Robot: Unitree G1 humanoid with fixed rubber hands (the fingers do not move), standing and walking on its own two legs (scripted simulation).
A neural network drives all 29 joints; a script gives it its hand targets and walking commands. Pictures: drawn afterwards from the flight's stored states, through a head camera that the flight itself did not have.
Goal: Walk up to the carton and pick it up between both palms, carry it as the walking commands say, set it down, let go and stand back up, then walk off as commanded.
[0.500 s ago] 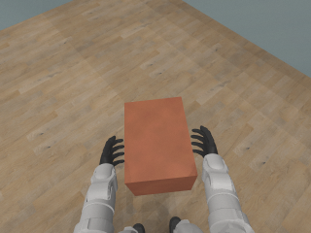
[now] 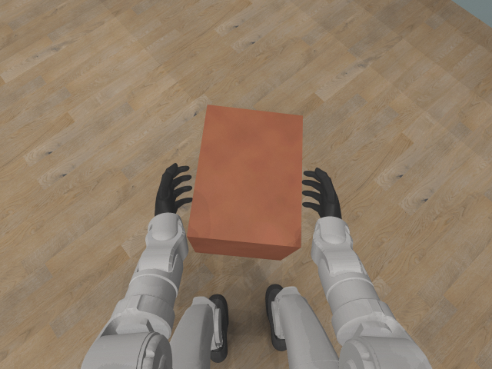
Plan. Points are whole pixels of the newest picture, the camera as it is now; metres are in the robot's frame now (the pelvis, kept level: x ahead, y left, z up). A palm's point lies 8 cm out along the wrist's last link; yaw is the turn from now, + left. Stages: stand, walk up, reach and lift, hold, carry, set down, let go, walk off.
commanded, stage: set down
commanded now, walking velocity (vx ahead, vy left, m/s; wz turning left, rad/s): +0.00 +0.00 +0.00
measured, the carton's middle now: (246, 187) +0.44 -0.01 -0.19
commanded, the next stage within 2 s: none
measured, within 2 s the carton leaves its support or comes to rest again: neither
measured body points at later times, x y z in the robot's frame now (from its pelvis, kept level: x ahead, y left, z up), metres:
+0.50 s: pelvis +0.01 +0.00 -0.04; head +0.29 -0.02 +0.30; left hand +0.41 +0.12 -0.20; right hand +0.40 -0.16 -0.20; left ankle +0.07 +0.11 -0.67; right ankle +0.09 -0.10 -0.67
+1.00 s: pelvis -0.01 +0.01 -0.12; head +0.29 -0.01 +0.21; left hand +0.45 +0.12 -0.27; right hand +0.46 -0.16 -0.27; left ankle +0.07 +0.11 -0.67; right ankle +0.09 -0.10 -0.67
